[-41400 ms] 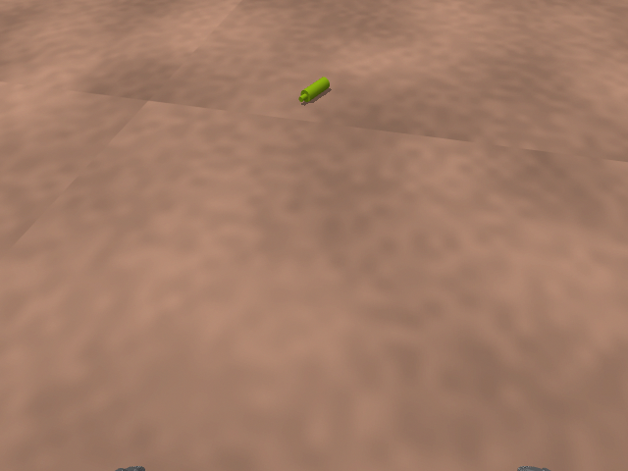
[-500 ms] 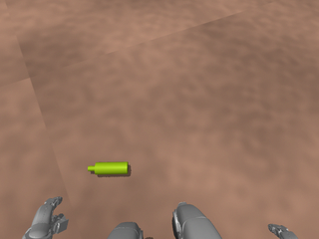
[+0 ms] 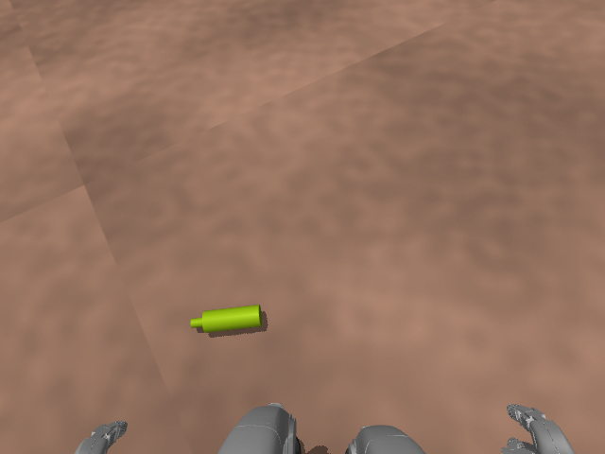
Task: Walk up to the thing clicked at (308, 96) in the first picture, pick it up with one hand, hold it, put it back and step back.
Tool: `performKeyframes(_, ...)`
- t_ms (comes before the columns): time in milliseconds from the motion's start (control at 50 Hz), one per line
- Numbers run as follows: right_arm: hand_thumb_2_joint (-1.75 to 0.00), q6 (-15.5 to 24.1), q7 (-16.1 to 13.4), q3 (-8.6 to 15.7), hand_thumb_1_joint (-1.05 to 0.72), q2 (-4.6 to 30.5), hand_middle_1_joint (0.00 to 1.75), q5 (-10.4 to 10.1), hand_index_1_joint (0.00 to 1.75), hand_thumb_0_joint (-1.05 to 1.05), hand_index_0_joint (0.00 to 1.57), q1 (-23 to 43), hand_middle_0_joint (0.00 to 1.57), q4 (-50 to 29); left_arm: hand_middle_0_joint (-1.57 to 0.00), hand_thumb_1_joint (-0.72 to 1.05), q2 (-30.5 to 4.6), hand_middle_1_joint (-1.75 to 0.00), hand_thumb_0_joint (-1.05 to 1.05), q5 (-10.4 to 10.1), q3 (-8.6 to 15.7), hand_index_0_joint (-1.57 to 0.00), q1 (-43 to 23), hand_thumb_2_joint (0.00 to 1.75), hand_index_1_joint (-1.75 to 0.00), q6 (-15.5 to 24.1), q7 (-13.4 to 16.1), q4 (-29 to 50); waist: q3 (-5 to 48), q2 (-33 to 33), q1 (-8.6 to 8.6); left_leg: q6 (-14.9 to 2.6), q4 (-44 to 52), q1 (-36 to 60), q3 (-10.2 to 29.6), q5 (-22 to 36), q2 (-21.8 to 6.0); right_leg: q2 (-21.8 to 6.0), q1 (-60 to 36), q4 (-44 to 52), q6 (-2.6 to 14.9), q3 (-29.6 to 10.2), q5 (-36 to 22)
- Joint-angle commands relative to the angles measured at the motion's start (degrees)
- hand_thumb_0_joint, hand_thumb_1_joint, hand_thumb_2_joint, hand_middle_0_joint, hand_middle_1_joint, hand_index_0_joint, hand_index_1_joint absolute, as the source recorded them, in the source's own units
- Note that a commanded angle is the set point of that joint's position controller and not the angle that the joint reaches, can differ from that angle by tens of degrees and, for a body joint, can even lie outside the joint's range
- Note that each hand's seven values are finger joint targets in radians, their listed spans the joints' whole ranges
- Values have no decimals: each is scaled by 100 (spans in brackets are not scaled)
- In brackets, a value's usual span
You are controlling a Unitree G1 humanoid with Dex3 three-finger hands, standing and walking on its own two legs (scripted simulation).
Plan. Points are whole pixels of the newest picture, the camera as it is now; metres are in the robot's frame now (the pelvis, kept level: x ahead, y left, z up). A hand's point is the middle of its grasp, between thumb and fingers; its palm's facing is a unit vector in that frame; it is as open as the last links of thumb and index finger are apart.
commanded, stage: step back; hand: left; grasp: from above
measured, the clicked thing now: (226, 319) +0.53 +0.33 -0.72
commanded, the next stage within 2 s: none
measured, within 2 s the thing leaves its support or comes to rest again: neither
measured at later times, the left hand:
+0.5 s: hand out of the picture -0.06 +0.27 -0.14, palm faces +0.08 -0.94 -0.34, open 7.4 cm
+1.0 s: hand out of the picture -0.22 +0.21 -0.13, palm faces +0.04 -0.90 -0.43, open 7.4 cm
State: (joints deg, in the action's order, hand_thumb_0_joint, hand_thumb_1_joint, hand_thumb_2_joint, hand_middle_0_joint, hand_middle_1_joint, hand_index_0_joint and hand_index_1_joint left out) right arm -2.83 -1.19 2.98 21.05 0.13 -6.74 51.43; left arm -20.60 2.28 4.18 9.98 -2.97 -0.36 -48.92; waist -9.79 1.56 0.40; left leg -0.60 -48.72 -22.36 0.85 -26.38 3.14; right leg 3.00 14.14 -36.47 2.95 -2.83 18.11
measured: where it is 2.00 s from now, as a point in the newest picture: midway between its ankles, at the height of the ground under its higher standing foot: outside the picture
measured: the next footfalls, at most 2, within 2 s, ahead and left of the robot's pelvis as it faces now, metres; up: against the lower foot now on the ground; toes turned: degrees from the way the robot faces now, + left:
left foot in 0.30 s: -0.10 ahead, +0.12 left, +0.00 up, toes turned +2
right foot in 0.72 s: -0.23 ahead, -0.18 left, +0.00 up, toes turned +3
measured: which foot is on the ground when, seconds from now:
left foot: up 0.00-0.28, down 0.30-0.76, up 0.78-1.00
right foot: down 0.00-0.34, up 0.36-0.70, down 0.72-1.00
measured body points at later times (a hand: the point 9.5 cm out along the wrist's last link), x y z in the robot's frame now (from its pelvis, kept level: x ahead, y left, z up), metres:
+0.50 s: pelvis -0.15 +0.00 +0.01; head -0.11 +0.04 +0.46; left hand -0.06 +0.32 -0.12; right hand -0.05 -0.31 -0.09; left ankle -0.14 +0.11 -0.73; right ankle -0.15 -0.16 -0.62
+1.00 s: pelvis -0.32 -0.06 +0.00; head -0.27 -0.07 +0.44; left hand -0.22 +0.26 -0.10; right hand -0.21 -0.38 -0.13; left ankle -0.36 +0.06 -0.68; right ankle -0.27 -0.18 -0.73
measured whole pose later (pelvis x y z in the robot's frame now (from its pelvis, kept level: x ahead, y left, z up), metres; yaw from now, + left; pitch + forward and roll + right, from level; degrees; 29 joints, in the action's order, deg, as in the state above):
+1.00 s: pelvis -0.32 -0.06 +0.00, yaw +3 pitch -1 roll +1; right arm -2.2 -2.4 2.5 23.2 0.2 -11.7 48.9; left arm -20.7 3.0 4.5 9.6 -3.8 0.5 -44.2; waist -7.8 0.9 0.9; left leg 1.1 -56.2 -21.2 4.5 -28.8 4.4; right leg -1.0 20.1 -36.9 0.7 -0.8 15.6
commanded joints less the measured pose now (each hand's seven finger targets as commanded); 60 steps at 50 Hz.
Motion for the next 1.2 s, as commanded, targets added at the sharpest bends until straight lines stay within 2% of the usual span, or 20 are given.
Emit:
performKeyframes(0, -90, 132, -38, 283, -90, 1234, 30, -37, 30, 0, 20, -354, 20, -272, -20, 90, -1354, -30, 0, -29, 397, -20, -686, 90, -30, 196, 133, 895, 432, -971, -104, 77, -1942, 9, 862, -322, 413, -1625, 750, 1818, 1062, -1659, -1938)
performKeyframes(140, -90, 208, -130, 167, -90, 1190, 30, 9, 30, 0, 20, -400, 20, -446, -20, 90, -1218, -30, 0, 20, 411, -20, -27, 90, -30, 93, 149, 988, 1257, -1019, 273, 299, -650, -565, 398, -521, 197, -1390, -1394, 1302, 981, -1206, -2167)
performKeyframes(260, -90, 256, -75, 280, -90, 1142, 30, 89, 30, 0, 20, -1189, 20, -199, -20, 90, -1424, -30, 0, -65, 393, -20, -333, 90, -30, -70, 107, 1154, 1609, -1059, -162, -21, 2663, 1119, -150, 1242, -110, -1260, -769, 721, 493, -1019, -1655)
performKeyframes(280, -90, 261, -71, 337, -90, 1278, 30, 162, 30, 0, 20, -1073, 20, -239, -20, 90, -1292, -30, 0, -79, 331, -20, -204, 90, -30, -102, 73, 1155, 1425, -567, -107, -157, 2795, 1372, 388, 1418, -407, -1007, -41, 564, 213, -914, -977)
performKeyframes(320, -90, 260, -11, 537, -90, 2237, 30, 281, 30, 0, 20, -437, 20, -510, -20, 90, -1265, -30, 0, -56, 432, -20, -529, 90, -30, -44, 99, 1232, 845, 1300, -189, -1341, 3390, 567, 2952, 1415, -2612, 275, 1374, -1720, -307, -125, 1488)
performKeyframes(340, -90, 322, -59, 579, -90, 2380, 30, 223, 30, 0, 20, -65, 20, -677, -20, 90, -1425, -30, 0, 18, 520, -20, -679, 90, -30, -46, 135, 1234, 610, 1375, -259, -1856, 3566, -325, 3431, 1545, -3145, 70, 976, -2987, -345, -866, 1674)
performKeyframes(420, -90, 381, -120, 319, -90, 1463, 30, 277, 30, 0, 20, 293, 20, -741, -20, 90, -1211, -30, 0, -128, 487, -20, 108, 90, -30, -73, 67, 778, 616, 373, 326, -877, 2828, 449, 1008, 3063, -1511, 531, 1377, -3894, -216, -982, 706)
performKeyframes(580, -90, 329, -125, 453, -90, 1589, 30, 159, 30, 0, 20, -518, 20, -776, -20, 90, -1106, -30, 0, -81, 385, -20, -8, 90, -30, 12, 90, 845, 1269, 917, -278, -1321, 2110, 2243, 1087, 3849, -1804, -21, 1324, -1619, -598, -474, 1192)
performKeyframes(660, -90, 207, -81, 472, -90, 1742, 30, 141, 30, 0, 20, -82, 20, -950, -20, 90, -1112, -30, 0, -80, 396, -20, 624, 90, -30, 77, 31, 458, 1580, 1183, 13, -1070, 1733, 1508, 991, 3306, -1730, -248, 39, 488, -354, 25, 428)
performKeyframes(700, -90, 136, -52, 405, -90, 1630, 30, 72, 30, 0, 20, 166, 20, -1024, -20, 90, -1197, -30, 0, -8, 410, -20, 1094, 90, -30, 120, 35, 185, 1637, 801, 256, -684, 1386, 785, 790, 2523, -1400, -214, -666, 1403, -178, 96, -584)
performKeyframes(720, -90, 131, -46, 344, -90, 1370, 30, 32, 30, 0, 20, 101, 20, -1074, -20, 90, -1612, -30, 0, 81, 516, -20, 943, 90, -30, 145, 21, 263, 1468, -190, 171, -308, 730, -212, 665, 1549, -806, -893, -835, 1376, 60, -1191, -621)
performKeyframes(740, -90, 148, -105, 269, -90, 1076, 30, -13, 30, 0, 20, 254, 20, -1199, -20, 90, -2110, -30, 0, 50, 618, -20, 558, 90, -30, 118, 1, 507, 1134, -1667, 264, 19, -301, -801, 220, -494, 228, -1889, -119, 1744, 743, -2324, -582)
performKeyframes(760, -90, 134, -196, 391, -90, 1330, 30, 13, 30, 0, 20, 232, 20, -1113, -20, 90, -2460, -30, 0, 81, 666, -20, 14, 90, -30, 118, 36, 716, 918, -2188, 317, 118, -1534, -349, 496, -1056, 31, -2635, 1042, 1950, 1445, -3053, -762)
performKeyframes(840, -90, 170, -138, 280, -90, 1251, 30, -43, 30, 0, 20, -353, 20, -678, -20, 90, -1468, -30, 0, 34, 450, -20, -613, 90, -30, 132, 143, 916, 721, -1169, -138, 84, -2014, -566, 642, -66, 374, -1325, 408, 964, 711, -731, -2614)
performKeyframes(940, -90, 279, -179, 192, -90, 1071, 30, 18, 30, 0, 20, -304, 20, -776, -20, 90, -1369, -30, 0, 101, 450, -20, -46, 90, -30, 51, 202, 994, 1005, -1420, 273, 184, -256, -718, 233, -390, 74, -1461, -998, 682, 861, -864, -2961)
performKeyframes(1000, -90, 324, -156, 244, -90, 1077, 30, 122, 30, 0, 20, -794, 20, -599, -20, 90, -1435, -30, 0, -6, 412, -20, -217, 90, -30, -22, 199, 1083, 1376, -1410, 48, 55, 1653, 102, 54, 293, -252, -1615, -1124, 76, 783, -942, -3086)
performKeyframes(1040, -90, 325, -136, 327, -90, 1153, 30, 179, 30, 0, 20, -971, 20, -437, -20, 90, -1276, -30, 0, -82, 299, -20, -220, 90, -30, -117, 148, 1136, 1424, -874, 3, -38, 2808, 1040, 178, 1901, -263, -1200, -326, -341, 349, -666, -1999)
performKeyframes(1080, -90, 302, -87, 490, -90, 2001, 30, 290, 30, 0, 20, -508, 20, -608, -20, 90, -1046, -30, 0, -117, 251, -20, -153, 90, -30, -120, 148, 1141, 1227, 1010, 180, -983, 2906, 1436, 2558, 3139, -2195, 78, 1583, -2016, -148, 89, 1475)
performKeyframes(1100, -90, 300, -78, 553, -90, 2367, 30, 270, 30, 0, 20, -470, 20, -713, -20, 90, -1297, -30, 0, -54, 339, -20, -467, 90, -30, -123, 231, 1134, 1173, 1324, -242, -1663, 3063, 338, 3211, 3038, -2875, 19, 1023, -2938, -233, -491, 2113)
performKeyframes(1180, -90, 355, -161, 326, -90, 1479, 30, 260, 30, 0, 20, 191, 20, -851, -20, 90, -1316, -30, 0, -148, 400, -20, -39, 90, -30, -154, 133, 758, 880, 349, 271, -1133, 2575, 398, 1200, 3534, -1699, 305, 1268, -4096, -240, -928, 1035)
